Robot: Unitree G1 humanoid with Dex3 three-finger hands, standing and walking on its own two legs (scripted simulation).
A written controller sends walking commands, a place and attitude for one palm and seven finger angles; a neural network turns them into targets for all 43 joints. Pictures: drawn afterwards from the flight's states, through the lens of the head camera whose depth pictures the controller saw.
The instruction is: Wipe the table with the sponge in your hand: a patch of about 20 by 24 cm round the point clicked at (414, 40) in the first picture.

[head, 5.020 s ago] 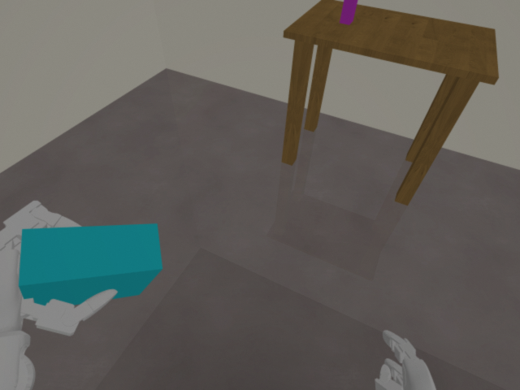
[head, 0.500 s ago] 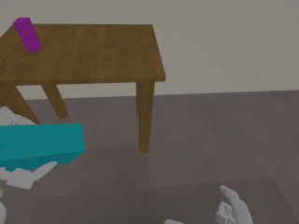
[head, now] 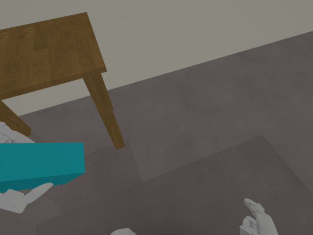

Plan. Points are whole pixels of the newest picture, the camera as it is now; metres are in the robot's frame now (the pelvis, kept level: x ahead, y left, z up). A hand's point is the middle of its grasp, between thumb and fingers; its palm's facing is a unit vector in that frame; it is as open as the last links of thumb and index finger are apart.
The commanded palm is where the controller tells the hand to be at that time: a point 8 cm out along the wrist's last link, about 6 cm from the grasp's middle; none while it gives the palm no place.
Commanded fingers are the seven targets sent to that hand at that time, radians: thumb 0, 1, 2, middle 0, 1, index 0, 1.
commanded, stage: take the last steps up to it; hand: left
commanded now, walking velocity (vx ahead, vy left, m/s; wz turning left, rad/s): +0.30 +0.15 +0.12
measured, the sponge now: (49, 167) +0.23 +0.20 +0.14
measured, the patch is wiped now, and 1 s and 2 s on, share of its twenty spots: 0.00 0.00 0.00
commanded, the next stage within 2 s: come to a stop and stand still in 1.92 s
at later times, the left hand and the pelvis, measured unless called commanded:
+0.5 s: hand out of the picture +0.17 +0.29 +0.17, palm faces +0.46 -0.79 -0.40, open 9.9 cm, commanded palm +0.11 +0.33 +0.17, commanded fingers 0.00 0.10 1.30 -1.20 -1.60 -1.20 -1.60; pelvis -0.03 +0.04 +0.00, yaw +4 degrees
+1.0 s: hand out of the picture +0.27 +0.32 +0.16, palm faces +0.34 -0.78 -0.53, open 9.9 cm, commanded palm +0.21 +0.37 +0.17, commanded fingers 0.00 0.10 1.30 -1.20 -1.60 -1.20 -1.60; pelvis +0.06 +0.08 +0.00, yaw +2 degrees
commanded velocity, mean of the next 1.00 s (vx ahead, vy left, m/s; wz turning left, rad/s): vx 0.30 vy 0.15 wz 0.01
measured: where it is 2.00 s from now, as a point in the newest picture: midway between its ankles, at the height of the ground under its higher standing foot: (124, 217)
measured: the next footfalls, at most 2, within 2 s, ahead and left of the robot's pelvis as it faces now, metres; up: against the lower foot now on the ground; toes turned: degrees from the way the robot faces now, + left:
left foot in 0.48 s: -0.01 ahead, +0.18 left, +0.00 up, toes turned +9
right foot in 0.72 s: +0.07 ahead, -0.04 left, +0.00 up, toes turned -7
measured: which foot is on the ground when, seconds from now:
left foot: up 0.00-0.46, down 0.48-0.74, up 0.76-1.00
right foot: down 0.00-0.48, up 0.50-0.70, down 0.72-1.00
